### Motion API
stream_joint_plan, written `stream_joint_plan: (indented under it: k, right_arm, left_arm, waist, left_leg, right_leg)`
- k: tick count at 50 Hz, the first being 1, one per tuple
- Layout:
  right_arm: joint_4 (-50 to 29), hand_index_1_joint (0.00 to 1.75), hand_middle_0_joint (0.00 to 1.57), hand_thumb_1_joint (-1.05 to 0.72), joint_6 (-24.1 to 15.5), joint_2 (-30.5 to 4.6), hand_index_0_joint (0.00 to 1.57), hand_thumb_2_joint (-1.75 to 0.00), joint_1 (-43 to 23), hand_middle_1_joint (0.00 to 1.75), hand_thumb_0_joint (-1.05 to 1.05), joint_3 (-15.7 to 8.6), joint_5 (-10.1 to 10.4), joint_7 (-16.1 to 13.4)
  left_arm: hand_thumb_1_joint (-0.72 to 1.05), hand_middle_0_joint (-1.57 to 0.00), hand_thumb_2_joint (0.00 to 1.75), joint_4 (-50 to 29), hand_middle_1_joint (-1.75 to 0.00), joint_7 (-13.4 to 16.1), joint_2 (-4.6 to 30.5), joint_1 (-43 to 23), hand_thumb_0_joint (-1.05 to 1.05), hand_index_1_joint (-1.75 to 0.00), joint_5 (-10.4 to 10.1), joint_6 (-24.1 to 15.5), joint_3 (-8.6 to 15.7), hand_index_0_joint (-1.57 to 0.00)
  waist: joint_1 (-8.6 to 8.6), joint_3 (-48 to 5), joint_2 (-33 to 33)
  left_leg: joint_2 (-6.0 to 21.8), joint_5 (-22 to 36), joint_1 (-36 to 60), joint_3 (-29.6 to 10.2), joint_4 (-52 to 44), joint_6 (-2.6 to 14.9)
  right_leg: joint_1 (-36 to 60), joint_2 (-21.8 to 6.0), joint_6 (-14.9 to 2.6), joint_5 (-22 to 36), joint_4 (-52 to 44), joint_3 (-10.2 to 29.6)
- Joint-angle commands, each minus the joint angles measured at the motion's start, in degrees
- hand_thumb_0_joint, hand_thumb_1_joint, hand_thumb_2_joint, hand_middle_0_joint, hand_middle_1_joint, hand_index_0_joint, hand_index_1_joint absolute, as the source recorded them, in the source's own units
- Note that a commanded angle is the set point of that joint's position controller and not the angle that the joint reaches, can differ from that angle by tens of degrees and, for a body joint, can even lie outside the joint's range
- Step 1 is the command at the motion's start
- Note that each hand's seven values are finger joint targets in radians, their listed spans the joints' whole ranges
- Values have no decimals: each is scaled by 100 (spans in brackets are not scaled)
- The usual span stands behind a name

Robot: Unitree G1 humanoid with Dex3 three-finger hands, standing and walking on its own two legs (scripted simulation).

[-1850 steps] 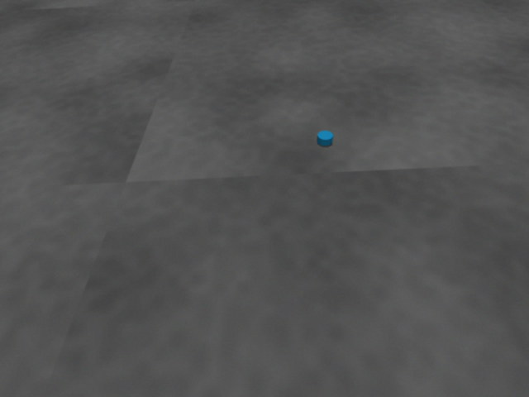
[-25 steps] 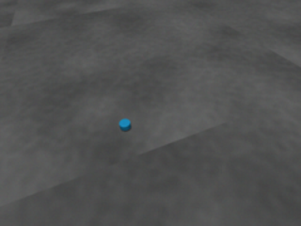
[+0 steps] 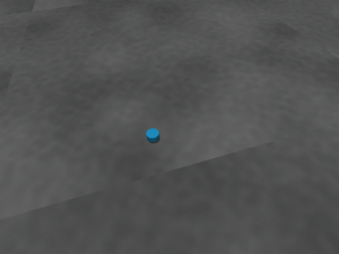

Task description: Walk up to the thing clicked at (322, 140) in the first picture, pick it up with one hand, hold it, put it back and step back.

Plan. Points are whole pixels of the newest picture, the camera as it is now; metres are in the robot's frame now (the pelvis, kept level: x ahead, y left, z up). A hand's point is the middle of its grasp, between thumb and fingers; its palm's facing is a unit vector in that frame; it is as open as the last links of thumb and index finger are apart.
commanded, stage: step back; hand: left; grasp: from above
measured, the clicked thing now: (152, 135) +1.03 +0.20 -0.74
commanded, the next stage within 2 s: stand in 0.06 s
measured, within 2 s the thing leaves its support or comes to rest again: neither
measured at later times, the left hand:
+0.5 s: hand out of the picture +0.08 +0.25 -0.13, palm faces -0.02 -0.94 -0.34, open 7.4 cm
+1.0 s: hand out of the picture +0.06 +0.25 -0.14, palm faces -0.05 -0.94 -0.35, open 7.4 cm
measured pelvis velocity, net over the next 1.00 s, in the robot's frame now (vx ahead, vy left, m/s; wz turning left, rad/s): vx -0.02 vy -0.01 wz -0.02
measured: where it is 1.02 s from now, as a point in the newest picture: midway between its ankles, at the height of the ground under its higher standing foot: outside the picture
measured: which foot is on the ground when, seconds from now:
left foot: down 0.00-1.00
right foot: down 0.00-1.00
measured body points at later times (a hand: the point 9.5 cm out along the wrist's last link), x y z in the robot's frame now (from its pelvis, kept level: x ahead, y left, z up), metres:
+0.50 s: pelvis +0.00 +0.00 +0.02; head +0.00 +0.00 +0.47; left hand +0.08 +0.30 -0.11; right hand +0.10 -0.30 -0.11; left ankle +0.02 +0.13 -0.73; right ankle -0.01 -0.13 -0.73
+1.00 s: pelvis -0.02 -0.01 +0.02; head -0.01 -0.01 +0.47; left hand +0.06 +0.30 -0.11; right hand +0.04 -0.31 -0.12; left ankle +0.02 +0.13 -0.73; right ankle -0.01 -0.13 -0.73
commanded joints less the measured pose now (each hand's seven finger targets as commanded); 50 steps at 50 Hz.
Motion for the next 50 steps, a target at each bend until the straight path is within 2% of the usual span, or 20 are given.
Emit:
stream_joint_plan:
  k: [1, 2, 3, 4, 7, 9, 15, 20, 21, 24, 27, 30, 32, 36, 45, 49, 50]
  right_arm:
    - [-306, 30, 20, -90, -144, -1214, 20, -90, -318, 30, 0, -256, 64, -137]
    - [-229, 30, 20, -90, -138, -1237, 20, -90, -347, 30, 0, -266, 55, -134]
    - [-197, 30, 20, -90, -209, -1347, 20, -90, -264, 30, 0, -197, 81, -111]
    - [-183, 30, 20, -90, -245, -1394, 20, -90, -430, 30, 0, -226, 73, -109]
    - [-134, 30, 20, -90, -251, -1259, 20, -90, -550, 30, 0, -190, 98, -87]
    - [-81, 30, 20, -90, -246, -1245, 20, -90, -565, 30, 0, -166, 99, -82]
    - [-25, 30, 20, -90, -241, -1211, 20, -90, -768, 30, 0, -156, 98, -63]
    - [24, 30, 20, -90, -242, -1185, 20, -90, -850, 30, 0, -141, 95, -50]
    - [54, 30, 20, -90, -234, -1143, 20, -90, -844, 30, 0, -132, 92, -48]
    - [114, 30, 20, -90, -218, -1203, 20, -90, -764, 30, 0, -132, 81, -31]
    - [136, 30, 20, -90, -232, -1170, 20, -90, -776, 30, 0, -128, 85, -19]
    - [180, 30, 20, -90, -221, -1212, 20, -90, -765, 30, 0, -144, 77, -17]
    - [218, 30, 20, -90, -215, -1221, 20, -90, -657, 30, 0, -135, 79, -15]
    - [242, 30, 20, -90, -216, -1209, 20, -90, -577, 30, 0, -125, 69, -12]
    - [263, 30, 20, -90, -174, -1220, 20, -90, -338, 30, 0, -115, 52, -10]
    - [242, 30, 20, -90, -186, -1228, 20, -90, -346, 30, 0, -110, 59, -12]
    - [228, 30, 20, -90, -196, -1214, 20, -90, -352, 30, 0, -102, 52, -14]
  left_arm:
    - [90, -20, 90, -243, -30, 58, 1322, -151, 0, -30, 3, -216, 271, -20]
    - [90, -20, 90, -234, -30, 60, 1295, -192, 0, -30, 7, -210, 251, -20]
    - [90, -20, 90, -53, -30, 2, 944, -123, 0, -30, -8, -155, 86, -20]
    - [90, -20, 90, -43, -30, -3, 910, -124, 0, -30, -5, -151, 60, -20]
    - [90, -20, 90, 61, -30, -14, 1043, -313, 0, -30, 12, -154, 43, -20]
    - [90, -20, 90, 137, -30, -27, 1065, -334, 0, -30, 24, -165, 21, -20]
    - [90, -20, 90, 264, -30, -32, 1063, -444, 0, -30, 45, -182, 1, -20]
    - [90, -20, 90, 307, -30, -42, 1066, -534, 0, -30, 58, -182, 2, -20]
    - [90, -20, 90, 339, -30, -45, 1086, -510, 0, -30, 55, -169, 3, -20]
    - [90, -20, 90, 354, -30, -59, 1079, -515, 0, -30, 69, -175, -5, -20]
    - [90, -20, 90, 373, -30, -59, 1117, -497, 0, -30, 76, -189, -4, -20]
    - [90, -20, 90, 370, -30, -52, 1092, -475, 0, -30, 75, -182, -19, -20]
    - [90, -20, 90, 373, -30, -68, 1097, -476, 0, -30, 65, -172, -20, -20]
    - [90, -20, 90, 376, -30, -76, 1153, -398, 0, -30, 63, -168, -3, -20]
    - [90, -20, 90, 335, -30, -75, 1154, -316, 0, -30, 75, -143, -16, -20]
    - [90, -20, 90, 313, -30, -78, 1148, -265, 0, -30, 63, -151, -22, -20]
    - [90, -20, 90, 286, -30, -77, 1155, -303, 0, -30, 70, -163, -21, -20]
  waist:
    - [-74, -990, 404]
    - [-85, -1055, 422]
    - [-84, -972, 411]
    - [-44, -1025, 400]
    - [-120, -864, 228]
    - [-132, -891, 145]
    - [-118, -846, 116]
    - [-121, -752, 170]
    - [-109, -638, 64]
    - [-128, -558, 103]
    - [-130, -675, 25]
    - [-117, -624, 86]
    - [-151, -538, 69]
    - [-135, -553, 69]
    - [-186, -388, -11]
    - [-159, -476, 30]
    - [-172, -615, 39]
  left_leg:
    - [569, 1857, 241, -544, -738, 261]
    - [631, 1916, 533, -585, -849, 289]
    - [705, 1967, 736, -736, -1148, 317]
    - [794, 2332, 901, -772, -1072, 318]
    - [723, 2305, 915, -656, -1220, 243]
    - [708, 2340, 1082, -587, -1290, 222]
    - [678, 2158, 1247, -483, -1581, 164]
    - [656, 1730, 1125, -447, -1790, 126]
    - [644, 1437, 1123, -458, -1867, 91]
    - [608, 956, 910, -459, -2000, 80]
    - [631, 1078, 1085, -462, -1975, 81]
    - [637, 1042, 1064, -471, -2001, 72]
    - [607, 694, 955, -456, -2026, 61]
    - [627, 667, 928, -485, -2083, 66]
    - [591, 232, 809, -491, -2023, 86]
    - [614, 478, 843, -509, -2016, 90]
    - [623, 745, 922, -462, -1956, 93]
  right_leg:
    - [653, -585, -367, 1892, -543, 641]
    - [510, -570, -357, 1872, -532, 581]
    - [438, -398, -274, 1617, -674, 476]
    - [524, -408, -267, 1792, -776, 423]
    - [585, -453, -214, 1847, -1091, 471]
    - [633, -486, -201, 1981, -1193, 493]
    - [727, -545, -160, 1899, -1560, 506]
    - [771, -564, -140, 1611, -1751, 537]
    - [649, -546, -148, 1266, -1809, 538]
    - [696, -563, -145, 977, -1941, 582]
    - [663, -591, -166, 1093, -1949, 594]
    - [577, -564, -166, 917, -1988, 585]
    - [516, -558, -179, 676, -2040, 633]
    - [521, -556, -191, 724, -1979, 642]
    - [198, -544, -198, 97, -2084, 733]
    - [304, -524, -196, 433, -1989, 691]
    - [385, -562, -208, 679, -1964, 730]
